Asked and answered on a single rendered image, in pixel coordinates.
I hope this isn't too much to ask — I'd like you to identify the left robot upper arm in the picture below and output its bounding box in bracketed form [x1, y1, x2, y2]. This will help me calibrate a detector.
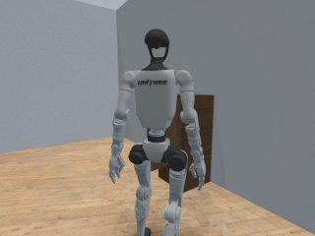
[114, 71, 139, 121]

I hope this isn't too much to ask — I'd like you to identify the cupboard door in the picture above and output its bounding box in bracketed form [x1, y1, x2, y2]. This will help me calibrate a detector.
[147, 98, 181, 172]

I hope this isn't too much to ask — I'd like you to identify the right robot shin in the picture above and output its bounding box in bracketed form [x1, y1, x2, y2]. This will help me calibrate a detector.
[163, 206, 181, 236]

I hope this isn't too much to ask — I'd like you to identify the right robot forearm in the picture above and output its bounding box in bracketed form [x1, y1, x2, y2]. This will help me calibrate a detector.
[185, 109, 204, 161]

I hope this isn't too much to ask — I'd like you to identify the robot shin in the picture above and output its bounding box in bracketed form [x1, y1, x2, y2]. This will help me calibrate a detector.
[135, 185, 151, 236]
[163, 206, 181, 236]

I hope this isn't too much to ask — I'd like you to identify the right robot upper arm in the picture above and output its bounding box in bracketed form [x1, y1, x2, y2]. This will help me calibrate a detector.
[174, 70, 195, 124]

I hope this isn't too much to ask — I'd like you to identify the left robot forearm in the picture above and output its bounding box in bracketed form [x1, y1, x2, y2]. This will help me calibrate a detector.
[111, 111, 126, 155]

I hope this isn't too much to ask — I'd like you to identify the left robot shin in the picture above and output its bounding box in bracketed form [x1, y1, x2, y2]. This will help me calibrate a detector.
[135, 185, 151, 236]

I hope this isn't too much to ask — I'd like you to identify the right robot hand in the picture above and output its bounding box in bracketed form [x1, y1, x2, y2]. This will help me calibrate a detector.
[189, 159, 206, 192]

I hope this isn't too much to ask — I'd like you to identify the left robot hand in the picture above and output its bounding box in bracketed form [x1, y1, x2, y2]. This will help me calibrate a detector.
[108, 153, 126, 184]

